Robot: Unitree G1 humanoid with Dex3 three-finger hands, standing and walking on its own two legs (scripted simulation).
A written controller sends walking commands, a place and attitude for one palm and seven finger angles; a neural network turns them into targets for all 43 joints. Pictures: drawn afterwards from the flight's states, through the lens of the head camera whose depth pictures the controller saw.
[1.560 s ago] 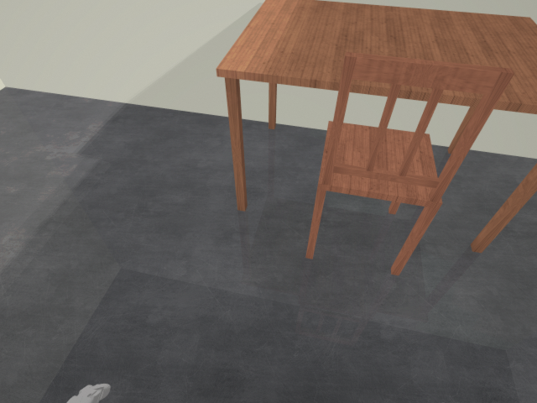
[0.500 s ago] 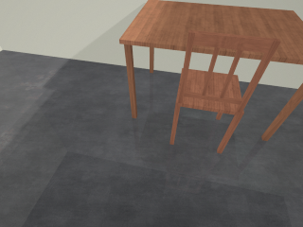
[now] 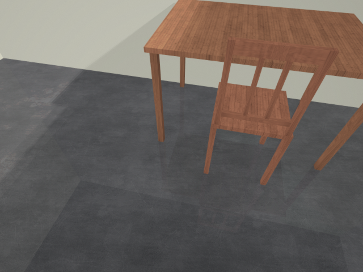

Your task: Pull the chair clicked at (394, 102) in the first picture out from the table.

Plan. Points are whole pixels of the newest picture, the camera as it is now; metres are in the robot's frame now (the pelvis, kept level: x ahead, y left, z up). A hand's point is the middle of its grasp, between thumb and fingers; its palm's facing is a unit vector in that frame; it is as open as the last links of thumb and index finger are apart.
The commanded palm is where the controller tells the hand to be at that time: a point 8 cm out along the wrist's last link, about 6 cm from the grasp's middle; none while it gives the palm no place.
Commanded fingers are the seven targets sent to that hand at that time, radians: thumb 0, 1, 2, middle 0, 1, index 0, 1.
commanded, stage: walk to a spot facing it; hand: left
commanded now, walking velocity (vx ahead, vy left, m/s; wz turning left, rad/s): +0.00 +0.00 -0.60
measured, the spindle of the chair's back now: (252, 89) +0.85 -0.25 -0.08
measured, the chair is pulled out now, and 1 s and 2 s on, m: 0.00 0.00 0.00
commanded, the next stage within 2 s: none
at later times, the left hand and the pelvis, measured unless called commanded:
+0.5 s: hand out of the picture +0.05 +0.16 -0.18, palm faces -0.17 -0.94 -0.29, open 7.4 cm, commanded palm none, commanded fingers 0.00 0.90 0.90 -0.20 -0.30 -0.20 -0.30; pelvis -0.03 -0.03 -0.02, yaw -13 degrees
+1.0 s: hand out of the picture +0.12 +0.19 -0.18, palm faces -0.38 -0.89 -0.24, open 7.4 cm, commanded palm none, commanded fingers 0.00 0.90 0.90 -0.20 -0.30 -0.20 -0.30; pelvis -0.02 +0.02 -0.01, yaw -29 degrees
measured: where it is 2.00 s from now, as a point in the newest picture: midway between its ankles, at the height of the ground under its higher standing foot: outside the picture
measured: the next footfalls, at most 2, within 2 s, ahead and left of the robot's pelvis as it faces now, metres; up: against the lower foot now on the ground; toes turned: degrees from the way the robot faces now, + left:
left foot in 0.98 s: +0.06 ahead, +0.11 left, +0.00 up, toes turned -31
right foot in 1.44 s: -0.08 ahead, -0.10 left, +0.00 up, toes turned -51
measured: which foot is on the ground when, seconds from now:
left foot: down 0.00-0.42, up 0.44-0.96, down 0.98-1.00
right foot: down 0.00-0.98, up 1.00-1.00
